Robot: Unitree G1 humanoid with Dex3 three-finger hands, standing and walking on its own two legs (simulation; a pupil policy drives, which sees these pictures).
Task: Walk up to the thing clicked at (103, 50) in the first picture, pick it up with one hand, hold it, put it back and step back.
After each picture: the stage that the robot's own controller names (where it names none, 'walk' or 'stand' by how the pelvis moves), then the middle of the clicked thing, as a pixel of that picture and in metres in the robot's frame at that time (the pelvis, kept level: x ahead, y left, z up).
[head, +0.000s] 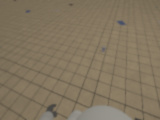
stand; (103, 49) +1.42 -0.25 -0.72
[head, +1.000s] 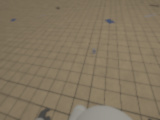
walk; (93, 51) +1.30 +0.07 -0.70
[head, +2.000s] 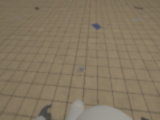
walk; (81, 68) +0.79 +0.20 -0.71
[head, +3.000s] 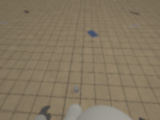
walk; (76, 89) +0.44 +0.18 -0.70
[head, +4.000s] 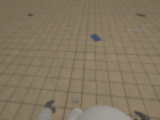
stand; (76, 99) +0.30 +0.19 -0.72
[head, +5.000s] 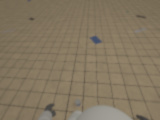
stand; (78, 102) +0.29 +0.18 -0.72
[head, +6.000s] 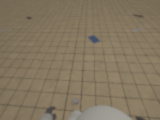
stand; (76, 101) +0.30 +0.20 -0.73
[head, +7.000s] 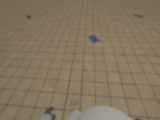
stand; (75, 101) +0.29 +0.20 -0.73
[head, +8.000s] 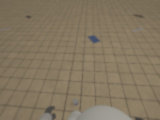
stand; (75, 102) +0.28 +0.20 -0.73
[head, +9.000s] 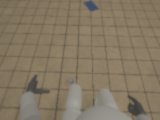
go down; (71, 80) +0.33 +0.21 -0.56
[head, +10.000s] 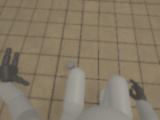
go down; (71, 65) +0.38 +0.24 -0.33
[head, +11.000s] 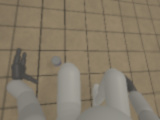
close in; (56, 61) +0.35 +0.27 -0.25
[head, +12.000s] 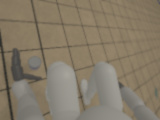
close; (34, 63) +0.34 +0.29 -0.20
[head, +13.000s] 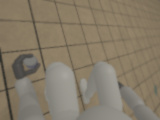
close; (31, 63) +0.34 +0.30 -0.20
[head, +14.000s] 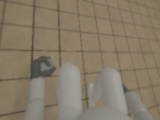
lift; (48, 66) +0.29 +0.29 -0.14
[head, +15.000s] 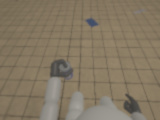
lift; (66, 71) +0.32 +0.18 +0.02
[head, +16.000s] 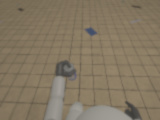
hold; (70, 72) +0.33 +0.17 +0.00
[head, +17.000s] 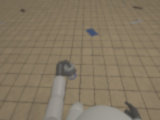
hold; (70, 71) +0.33 +0.17 +0.00
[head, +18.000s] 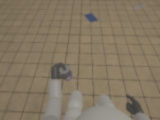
crouch; (66, 73) +0.32 +0.20 -0.06
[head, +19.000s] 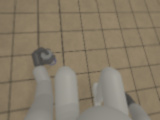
lower; (49, 58) +0.39 +0.28 -0.14
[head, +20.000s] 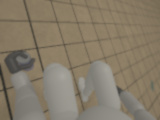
lower; (25, 62) +0.36 +0.31 -0.22
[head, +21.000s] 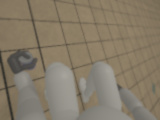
lower; (28, 61) +0.35 +0.32 -0.21
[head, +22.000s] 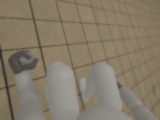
lower; (29, 61) +0.34 +0.32 -0.21
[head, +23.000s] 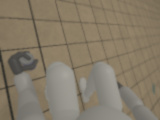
lower; (28, 62) +0.33 +0.32 -0.21
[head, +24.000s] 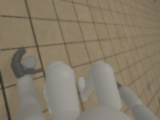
open; (29, 64) +0.33 +0.30 -0.21
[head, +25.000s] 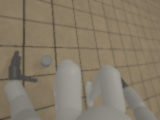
stand; (46, 61) +0.33 +0.28 -0.22
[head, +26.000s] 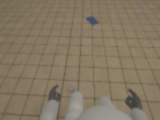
stand; (71, 89) +0.32 +0.22 -0.59
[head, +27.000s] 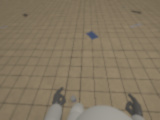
stand; (73, 99) +0.31 +0.22 -0.66
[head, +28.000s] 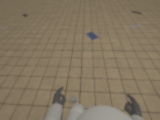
stand; (73, 99) +0.31 +0.22 -0.67
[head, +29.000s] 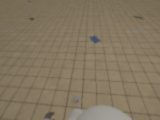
stand; (76, 99) +0.34 +0.20 -0.72
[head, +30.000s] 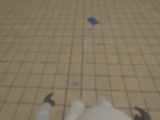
walk; (76, 82) +0.42 +0.19 -0.70
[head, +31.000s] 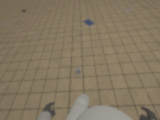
walk; (78, 71) +0.67 +0.28 -0.70
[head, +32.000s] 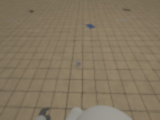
stand; (78, 63) +0.95 +0.24 -0.71
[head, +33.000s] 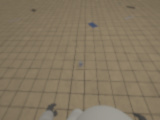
stand; (80, 63) +0.92 +0.22 -0.72
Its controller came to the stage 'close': yes
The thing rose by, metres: 0.70
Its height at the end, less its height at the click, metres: +0.00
